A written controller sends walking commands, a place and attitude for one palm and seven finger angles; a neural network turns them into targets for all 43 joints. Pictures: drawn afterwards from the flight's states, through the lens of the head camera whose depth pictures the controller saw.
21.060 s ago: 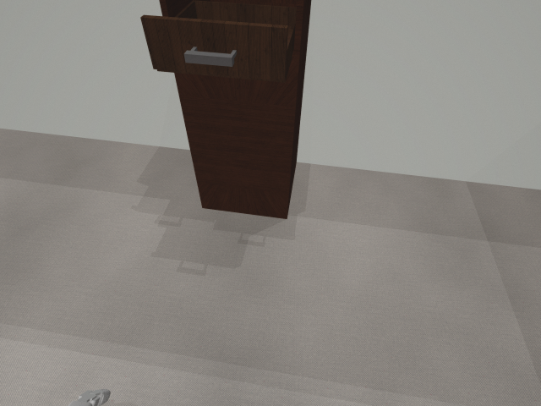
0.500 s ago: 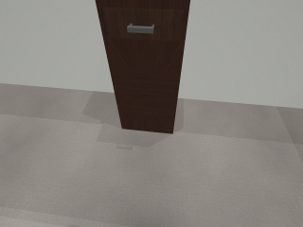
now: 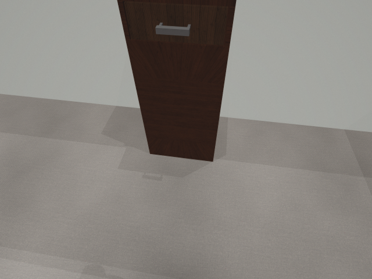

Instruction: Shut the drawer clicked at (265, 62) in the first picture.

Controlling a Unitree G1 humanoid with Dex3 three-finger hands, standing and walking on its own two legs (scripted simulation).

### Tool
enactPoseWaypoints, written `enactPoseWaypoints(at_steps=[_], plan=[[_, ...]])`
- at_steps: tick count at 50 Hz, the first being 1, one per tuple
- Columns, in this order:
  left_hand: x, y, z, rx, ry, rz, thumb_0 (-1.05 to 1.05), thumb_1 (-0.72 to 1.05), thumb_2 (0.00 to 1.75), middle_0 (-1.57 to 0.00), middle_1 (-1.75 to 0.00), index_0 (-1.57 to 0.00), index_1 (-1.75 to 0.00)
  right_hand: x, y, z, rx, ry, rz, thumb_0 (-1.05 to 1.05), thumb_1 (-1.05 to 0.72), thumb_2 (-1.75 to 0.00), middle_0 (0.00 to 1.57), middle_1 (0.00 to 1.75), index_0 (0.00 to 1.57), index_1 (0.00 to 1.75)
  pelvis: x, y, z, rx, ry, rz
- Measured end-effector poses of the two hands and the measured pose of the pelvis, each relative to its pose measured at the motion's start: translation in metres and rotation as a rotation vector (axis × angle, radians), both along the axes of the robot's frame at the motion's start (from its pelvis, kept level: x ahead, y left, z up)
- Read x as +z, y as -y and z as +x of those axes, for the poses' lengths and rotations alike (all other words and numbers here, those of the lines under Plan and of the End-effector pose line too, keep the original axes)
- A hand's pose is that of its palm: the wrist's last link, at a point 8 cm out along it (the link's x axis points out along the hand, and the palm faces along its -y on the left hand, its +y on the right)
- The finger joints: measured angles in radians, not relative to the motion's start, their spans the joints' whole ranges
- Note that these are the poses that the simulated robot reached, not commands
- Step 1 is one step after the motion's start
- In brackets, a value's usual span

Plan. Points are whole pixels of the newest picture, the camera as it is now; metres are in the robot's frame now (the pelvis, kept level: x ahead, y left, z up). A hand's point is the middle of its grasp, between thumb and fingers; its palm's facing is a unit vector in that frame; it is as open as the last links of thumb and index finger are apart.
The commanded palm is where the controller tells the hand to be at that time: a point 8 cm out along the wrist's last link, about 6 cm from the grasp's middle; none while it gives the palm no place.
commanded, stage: look to check the result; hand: left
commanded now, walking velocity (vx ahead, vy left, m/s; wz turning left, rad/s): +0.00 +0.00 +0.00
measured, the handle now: (173, 28) +0.94 +0.10 +0.11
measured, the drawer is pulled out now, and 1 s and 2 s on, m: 0.00 0.00 0.00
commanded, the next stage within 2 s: stand and wait in 0.06 s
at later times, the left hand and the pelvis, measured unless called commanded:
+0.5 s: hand out of the picture +0.01 +0.16 -0.17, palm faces +0.05 -0.98 -0.19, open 7.4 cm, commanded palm none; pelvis +0.02 -0.01 +0.00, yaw +0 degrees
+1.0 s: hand out of the picture +0.02 +0.17 -0.17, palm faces +0.03 -0.98 -0.21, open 7.4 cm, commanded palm none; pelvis +0.02 +0.00 +0.00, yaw -1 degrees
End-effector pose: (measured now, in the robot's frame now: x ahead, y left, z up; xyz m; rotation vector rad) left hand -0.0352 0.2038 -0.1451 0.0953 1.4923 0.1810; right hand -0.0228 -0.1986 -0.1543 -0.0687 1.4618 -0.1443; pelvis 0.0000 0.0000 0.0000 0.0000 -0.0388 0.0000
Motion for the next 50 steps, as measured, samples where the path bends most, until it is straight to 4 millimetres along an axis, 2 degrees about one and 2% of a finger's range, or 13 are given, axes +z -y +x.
enactPoseWaypoints(at_steps=[22,50], plan=[[0.001,0.001,0.037,-0.019,0.051,0.017,0.00,0.91,0.89,-0.20,-0.30,-0.20,-0.30,0.002,0.018,0.023,0.006,0.010,-0.024,0.01,-0.92,-0.90,0.19,0.30,0.20,0.30,0.001,0.009,0.017,-0.001,-0.004,0.003],[0.005,-0.016,0.053,-0.044,0.066,0.037,0.00,0.91,0.89,-0.20,-0.30,-0.20,-0.30,0.007,0.025,0.042,0.007,0.044,-0.052,0.00,-0.91,-0.90,0.20,0.30,0.20,0.30,0.003,0.004,0.024,-0.015,-0.005,0.003]])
